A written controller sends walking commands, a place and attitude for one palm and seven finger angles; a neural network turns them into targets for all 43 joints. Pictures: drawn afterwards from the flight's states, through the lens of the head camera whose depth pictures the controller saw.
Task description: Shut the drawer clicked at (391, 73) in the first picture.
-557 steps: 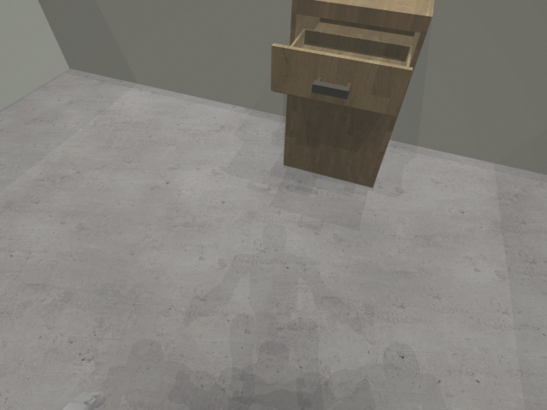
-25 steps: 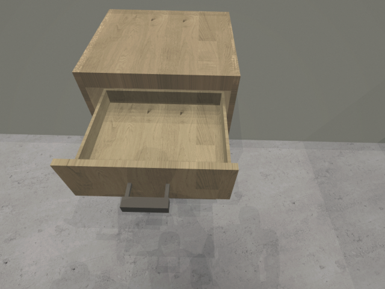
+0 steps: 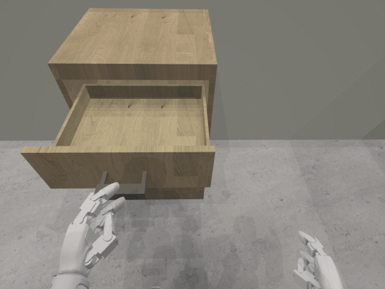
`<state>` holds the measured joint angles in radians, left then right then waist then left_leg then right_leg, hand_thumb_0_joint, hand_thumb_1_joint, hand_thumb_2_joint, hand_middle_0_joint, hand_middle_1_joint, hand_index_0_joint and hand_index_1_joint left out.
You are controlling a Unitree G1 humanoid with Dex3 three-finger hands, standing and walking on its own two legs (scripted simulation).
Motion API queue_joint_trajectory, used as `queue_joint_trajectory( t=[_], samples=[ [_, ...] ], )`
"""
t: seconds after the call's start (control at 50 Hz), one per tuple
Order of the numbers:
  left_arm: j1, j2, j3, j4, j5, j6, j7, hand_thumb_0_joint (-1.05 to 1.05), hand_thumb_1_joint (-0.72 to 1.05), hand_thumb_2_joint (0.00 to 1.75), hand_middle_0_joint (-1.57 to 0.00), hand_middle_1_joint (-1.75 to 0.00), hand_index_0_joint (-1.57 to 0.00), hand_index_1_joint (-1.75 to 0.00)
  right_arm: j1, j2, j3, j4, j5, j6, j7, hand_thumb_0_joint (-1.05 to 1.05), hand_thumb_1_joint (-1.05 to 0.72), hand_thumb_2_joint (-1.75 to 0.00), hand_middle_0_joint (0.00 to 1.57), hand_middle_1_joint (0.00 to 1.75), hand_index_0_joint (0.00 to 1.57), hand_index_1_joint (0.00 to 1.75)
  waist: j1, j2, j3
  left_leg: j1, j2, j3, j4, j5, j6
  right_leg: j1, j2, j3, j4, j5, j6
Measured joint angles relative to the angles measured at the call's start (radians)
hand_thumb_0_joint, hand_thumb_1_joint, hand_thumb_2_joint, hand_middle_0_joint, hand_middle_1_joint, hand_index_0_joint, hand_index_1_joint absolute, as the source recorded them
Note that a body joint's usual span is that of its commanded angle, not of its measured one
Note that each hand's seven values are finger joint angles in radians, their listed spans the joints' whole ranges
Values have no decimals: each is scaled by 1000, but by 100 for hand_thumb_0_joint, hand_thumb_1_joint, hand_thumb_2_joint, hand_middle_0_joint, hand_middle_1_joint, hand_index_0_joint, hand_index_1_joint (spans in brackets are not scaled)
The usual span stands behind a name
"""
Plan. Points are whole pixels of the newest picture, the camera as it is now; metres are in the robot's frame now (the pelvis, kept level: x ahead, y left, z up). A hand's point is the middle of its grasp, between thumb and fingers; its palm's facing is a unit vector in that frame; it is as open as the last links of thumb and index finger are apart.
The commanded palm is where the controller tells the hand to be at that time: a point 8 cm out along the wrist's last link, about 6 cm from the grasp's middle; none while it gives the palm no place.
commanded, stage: raise the hand and make a fist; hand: left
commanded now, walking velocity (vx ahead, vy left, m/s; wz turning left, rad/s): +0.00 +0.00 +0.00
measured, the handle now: (123, 183) +0.37 +0.18 -0.03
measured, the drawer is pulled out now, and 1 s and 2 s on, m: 0.29 0.29 0.29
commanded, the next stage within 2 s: bring the fist close to the handle in 1.60 s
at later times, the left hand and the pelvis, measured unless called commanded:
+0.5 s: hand (100, 258) +0.19 +0.17 +0.02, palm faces +0.02 -1.00 -0.02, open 4.0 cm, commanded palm +0.14 +0.23 +0.03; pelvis -0.02 -0.02 -0.02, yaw +1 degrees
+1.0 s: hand (97, 268) +0.16 +0.16 +0.06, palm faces +0.01 -1.00 +0.03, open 3.1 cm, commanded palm +0.13 +0.21 +0.06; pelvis -0.02 +0.04 -0.02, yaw +1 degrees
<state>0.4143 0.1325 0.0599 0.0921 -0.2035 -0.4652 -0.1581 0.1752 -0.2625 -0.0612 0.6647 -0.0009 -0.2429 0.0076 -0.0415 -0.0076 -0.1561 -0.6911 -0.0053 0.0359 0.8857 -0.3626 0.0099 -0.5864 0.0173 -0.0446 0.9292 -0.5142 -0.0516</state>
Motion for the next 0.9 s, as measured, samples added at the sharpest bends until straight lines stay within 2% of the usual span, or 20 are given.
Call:
queue_joint_trajectory(
  t=[0.02, 0.06, 0.1, 0.16, 0.2, 0.24, 0.3, 0.36, 0.4, 0.44, 0.48, 0.58, 0.66, 0.76, 0.82, 0.9],
  samples=[
    [4, -5, 5, 1, -5, -31, -39, 1, 93, 90, -35, -47, -35, -47, -21, 1, -7, -32, 3, 14, 1, 1, -92, -89, 20, 30, 20, 30, 6, -11, -6, -37, 6, 0, 42, -17, -4, -38, 5, 0, 45, -16, -9],
    [31, -2, 10, -11, -11, -33, -78, 1, 92, 90, -39, -51, -39, -51, -52, -2, -14, -101, 11, 47, -6, 1, -91, -89, 20, 30, 20, 30, 20, -28, -8, -93, 12, -4, 112, -26, -12, -93, 10, -4, 112, -14, -14],
    [65, 13, 17, -20, -13, 3, -76, 1, 91, 90, -43, -55, -43, -56, -70, -4, -15, -156, 18, 75, -20, 1, -91, -89, 20, 30, 20, 30, 36, -33, -8, -136, 15, -19, 170, -56, -22, -133, 15, -18, 176, -52, -25],
    [113, 41, 44, -41, -20, 34, -36, 1, 90, 90, -49, -61, -49, -62, -74, 1, -6, -209, 21, 91, -42, 1, -91, -89, 20, 30, 20, 30, 62, -23, -3, -181, 21, -51, 229, -74, -31, -161, 25, -50, 222, -89, -42],
    [130, 63, 70, -71, -25, 18, -21, 2, 90, 90, -53, -65, -53, -66, -63, 11, 11, -216, 17, 85, -54, 1, -91, -89, 20, 30, 20, 30, 76, -13, -5, -204, 26, -73, 256, -81, -32, -173, 32, -72, 234, -93, -47],
    [118, 80, 91, -89, -43, -15, -36, 2, 90, 90, -57, -70, -57, -71, -49, 23, 35, -200, 17, 71, -62, 1, -91, -89, 20, 30, 20, 30, 83, 3, -3, -220, 28, -96, 273, -85, -33, -176, 38, -94, 235, -94, -49],
    [53, 100, 102, -83, -75, -25, -105, 2, 90, 90, -63, -76, -63, -77, -27, 39, 78, -154, 25, 54, -70, 1, -91, -89, 20, 30, 20, 30, 83, 25, 5, -232, 31, -116, 279, -82, -26, -177, 45, -113, 226, -88, -44],
    [-17, 113, 99, -56, -94, 49, -172, 2, 90, 90, -69, -83, -68, -83, 6, 58, 109, -113, 33, 56, -75, 1, -91, -89, 21, 30, 20, 30, 68, 39, 14, -221, 31, -116, 258, -71, -27, -167, 46, -111, 205, -75, -41],
    [-37, 115, 106, -40, -100, 110, -186, 2, 90, 90, -73, -87, -73, -88, 31, 69, 116, -90, 36, 64, -76, 1, -91, -89, 21, 30, 21, 30, 51, 41, 19, -199, 32, -103, 231, -62, -29, -153, 44, -97, 184, -65, -32],
    [-29, 107, 117, -41, -102, 153, -173, 2, 90, 90, -77, -91, -77, -92, 59, 74, 109, -76, 35, 71, -75, 1, -91, -89, 21, 30, 21, 30, 32, 42, 22, -171, 32, -86, 199, -53, -33, -133, 41, -80, 159, -54, -26],
    [-1, 94, 129, -57, -100, 161, -146, 2, 90, 90, -81, -96, -80, -96, 85, 71, 92, -65, 34, 71, -73, 1, -91, -89, 21, 30, 21, 30, 19, 40, 24, -145, 32, -68, 169, -46, -33, -115, 39, -61, 134, -42, -23],
    [102, 60, 112, -127, -87, 91, -86, 2, 90, 90, -90, -106, -90, -107, 123, 38, 41, -55, 31, 59, -63, 2, -91, -89, 21, 30, 21, 30, 6, 39, 29, -113, 26, -37, 128, -37, -11, -90, 30, -31, 93, -24, -8],
    [177, 41, 51, -186, -70, 38, -57, 2, 90, 90, -98, -115, -98, -116, 118, 9, 15, -72, 28, 46, -54, 2, -91, -89, 21, 30, 20, 30, 9, 39, 31, -128, 19, -31, 140, -42, 8, -100, 23, -26, 93, -22, 4],
    [223, 30, -39, -274, -24, 18, 7, 2, 90, 90, -109, -126, -108, -127, 81, 3, 16, -124, 20, 43, -45, 2, -91, -89, 20, 30, 20, 30, 19, 37, 32, -158, 11, -32, 179, -55, 29, -118, 14, -29, 117, -30, 20],
    [215, 26, -82, -319, 8, 31, 50, 2, 90, 90, -115, -132, -114, -133, 51, 16, 36, -164, 18, 57, -38, 2, -91, -89, 20, 30, 20, 30, 27, 38, 30, -168, 6, -33, 198, -60, 38, -122, 10, -31, 129, -33, 29],
    [188, 19, -130, -365, 47, 86, 95, 2, 90, 90, -123, -141, -122, -142, 24, 44, 74, -220, 16, 89, -26, 1, -91, -89, 20, 30, 20, 30, 36, 43, 25, -163, 1, -33, 205, -62, 48, -112, 5, -32, 128, -31, 40]
  ],
)
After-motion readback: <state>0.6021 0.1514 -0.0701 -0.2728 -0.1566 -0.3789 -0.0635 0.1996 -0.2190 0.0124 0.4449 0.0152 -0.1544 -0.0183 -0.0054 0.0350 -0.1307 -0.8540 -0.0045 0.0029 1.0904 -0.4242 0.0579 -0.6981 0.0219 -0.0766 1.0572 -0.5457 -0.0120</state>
